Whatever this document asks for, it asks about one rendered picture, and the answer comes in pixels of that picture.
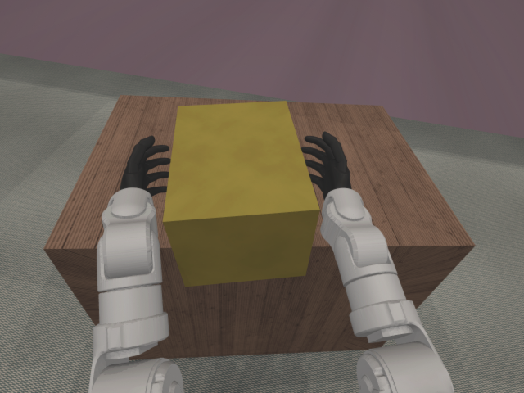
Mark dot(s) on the left robot forearm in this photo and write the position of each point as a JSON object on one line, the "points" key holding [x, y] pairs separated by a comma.
{"points": [[131, 317]]}

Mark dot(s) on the pedestal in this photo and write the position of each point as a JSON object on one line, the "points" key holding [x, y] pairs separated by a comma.
{"points": [[280, 315]]}

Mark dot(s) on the carton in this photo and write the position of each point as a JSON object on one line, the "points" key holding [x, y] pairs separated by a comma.
{"points": [[240, 205]]}

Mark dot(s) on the right robot upper arm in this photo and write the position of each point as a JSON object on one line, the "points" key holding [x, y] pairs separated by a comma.
{"points": [[404, 368]]}

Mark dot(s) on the left robot upper arm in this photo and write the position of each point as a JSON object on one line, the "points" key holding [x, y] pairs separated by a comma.
{"points": [[144, 376]]}

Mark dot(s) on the right robot forearm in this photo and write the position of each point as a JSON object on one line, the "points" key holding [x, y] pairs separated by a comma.
{"points": [[379, 307]]}

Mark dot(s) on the right robot hand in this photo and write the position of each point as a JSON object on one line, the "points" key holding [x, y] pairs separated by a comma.
{"points": [[334, 171]]}

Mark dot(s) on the left robot hand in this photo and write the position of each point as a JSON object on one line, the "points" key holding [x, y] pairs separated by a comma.
{"points": [[135, 174]]}

